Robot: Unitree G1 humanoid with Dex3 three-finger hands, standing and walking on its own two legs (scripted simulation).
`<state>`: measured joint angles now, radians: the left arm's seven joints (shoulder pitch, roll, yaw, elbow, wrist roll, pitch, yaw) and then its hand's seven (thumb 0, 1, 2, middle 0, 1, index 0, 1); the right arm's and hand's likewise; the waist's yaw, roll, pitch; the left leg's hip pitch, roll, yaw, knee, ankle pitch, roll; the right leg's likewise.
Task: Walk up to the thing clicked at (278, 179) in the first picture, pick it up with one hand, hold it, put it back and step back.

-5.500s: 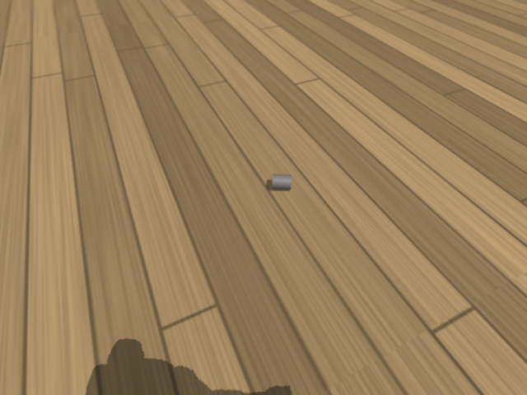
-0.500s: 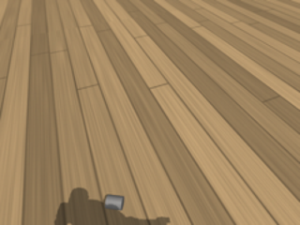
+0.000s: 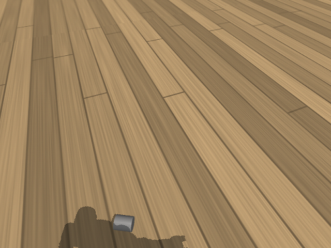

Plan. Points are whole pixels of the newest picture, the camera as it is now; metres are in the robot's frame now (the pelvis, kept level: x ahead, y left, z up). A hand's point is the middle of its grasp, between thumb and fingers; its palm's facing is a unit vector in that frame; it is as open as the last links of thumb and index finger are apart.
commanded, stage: stand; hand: left
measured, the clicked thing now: (124, 222) +0.39 +0.26 -0.74
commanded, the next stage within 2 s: none
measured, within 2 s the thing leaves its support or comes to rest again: neither
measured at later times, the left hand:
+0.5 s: hand out of the picture +0.07 +0.24 -0.15, palm faces -0.03 -0.94 -0.35, open 7.4 cm
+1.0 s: hand out of the picture +0.08 +0.24 -0.16, palm faces -0.04 -0.94 -0.34, open 7.4 cm
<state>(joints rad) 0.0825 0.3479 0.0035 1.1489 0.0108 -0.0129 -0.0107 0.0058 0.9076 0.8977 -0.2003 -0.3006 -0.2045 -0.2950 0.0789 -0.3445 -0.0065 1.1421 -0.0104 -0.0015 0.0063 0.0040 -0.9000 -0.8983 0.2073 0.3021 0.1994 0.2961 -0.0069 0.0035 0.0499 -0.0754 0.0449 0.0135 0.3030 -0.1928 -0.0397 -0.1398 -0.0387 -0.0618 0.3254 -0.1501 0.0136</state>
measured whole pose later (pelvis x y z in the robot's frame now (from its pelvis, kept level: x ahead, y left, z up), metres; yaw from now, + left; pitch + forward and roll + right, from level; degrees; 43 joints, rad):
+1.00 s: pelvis +0.00 -0.01 +0.00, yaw +0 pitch -2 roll +0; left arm 0.10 0.35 0.00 1.14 0.01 -0.01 -0.01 0.01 0.91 0.90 -0.20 -0.30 -0.20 -0.30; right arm 0.12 -0.35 0.00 1.13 -0.01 0.00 0.00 0.00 -0.90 -0.90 0.21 0.30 0.20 0.30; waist 0.00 0.01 0.05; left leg -0.08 0.06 0.02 0.31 -0.20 -0.05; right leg -0.15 -0.02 -0.06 0.34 -0.16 0.00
